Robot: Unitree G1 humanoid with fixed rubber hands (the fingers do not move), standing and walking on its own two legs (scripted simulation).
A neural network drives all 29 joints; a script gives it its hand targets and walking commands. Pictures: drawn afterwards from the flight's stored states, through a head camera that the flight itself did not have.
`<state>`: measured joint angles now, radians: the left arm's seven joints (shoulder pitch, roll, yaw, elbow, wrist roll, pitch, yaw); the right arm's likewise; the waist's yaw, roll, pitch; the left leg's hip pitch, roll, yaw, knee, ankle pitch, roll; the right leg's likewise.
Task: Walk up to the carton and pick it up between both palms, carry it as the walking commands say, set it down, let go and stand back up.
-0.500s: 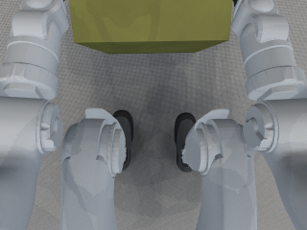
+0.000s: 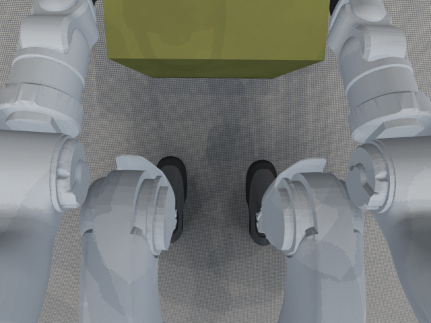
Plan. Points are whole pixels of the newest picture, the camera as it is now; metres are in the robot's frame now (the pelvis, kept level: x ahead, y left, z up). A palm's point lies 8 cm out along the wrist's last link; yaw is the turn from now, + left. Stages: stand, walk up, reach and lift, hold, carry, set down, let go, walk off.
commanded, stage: set down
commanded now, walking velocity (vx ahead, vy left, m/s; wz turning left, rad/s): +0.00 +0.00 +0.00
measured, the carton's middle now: (214, 0) +0.56 +0.02 -0.23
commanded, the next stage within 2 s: none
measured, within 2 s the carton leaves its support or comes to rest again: neither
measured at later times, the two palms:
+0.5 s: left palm out of the picture +0.55 +0.20 -0.15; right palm out of the picture +0.56 -0.16 -0.15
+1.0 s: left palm out of the picture +0.55 +0.19 -0.18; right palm out of the picture +0.56 -0.16 -0.18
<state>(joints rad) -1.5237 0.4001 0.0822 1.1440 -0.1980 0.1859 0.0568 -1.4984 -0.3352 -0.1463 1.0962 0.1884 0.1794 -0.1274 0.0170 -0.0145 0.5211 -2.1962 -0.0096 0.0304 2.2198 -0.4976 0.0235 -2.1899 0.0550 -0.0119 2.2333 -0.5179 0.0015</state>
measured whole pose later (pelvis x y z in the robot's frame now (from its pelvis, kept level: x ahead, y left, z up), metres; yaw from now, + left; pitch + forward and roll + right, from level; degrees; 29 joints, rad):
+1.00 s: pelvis +0.01 +0.00 +0.01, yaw +0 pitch +31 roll -1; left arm -1.50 0.39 0.09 1.16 -0.22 0.05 0.11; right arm -1.49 -0.36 -0.07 1.13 0.23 0.07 -0.14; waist 0.01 0.00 0.53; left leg -2.22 -0.02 0.02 2.21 -0.53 0.03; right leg -2.20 0.05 -0.02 2.22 -0.56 0.01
